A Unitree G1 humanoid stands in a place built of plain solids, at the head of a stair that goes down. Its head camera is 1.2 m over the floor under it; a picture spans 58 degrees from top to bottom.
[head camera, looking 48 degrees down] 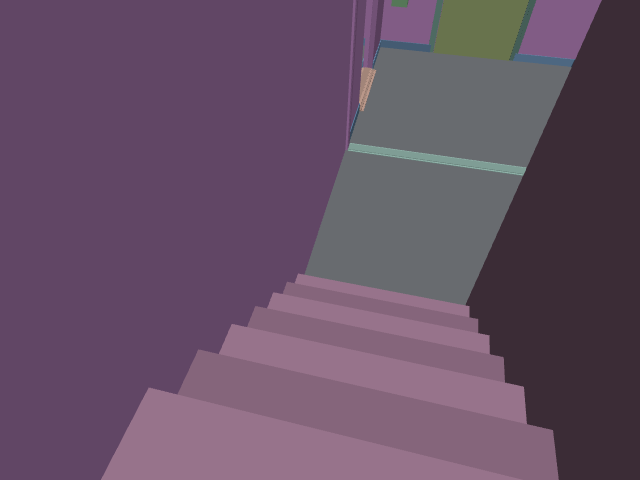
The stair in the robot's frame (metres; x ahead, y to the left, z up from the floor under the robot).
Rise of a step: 0.21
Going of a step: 0.24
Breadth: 1.25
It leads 13 degrees to the right of straight ahead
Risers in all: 7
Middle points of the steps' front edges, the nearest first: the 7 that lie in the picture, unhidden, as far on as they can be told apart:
0.38 -0.07 0.00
0.61 -0.13 -0.21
0.84 -0.18 -0.42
1.08 -0.24 -0.63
1.31 -0.29 -0.85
1.54 -0.35 -1.06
1.77 -0.40 -1.27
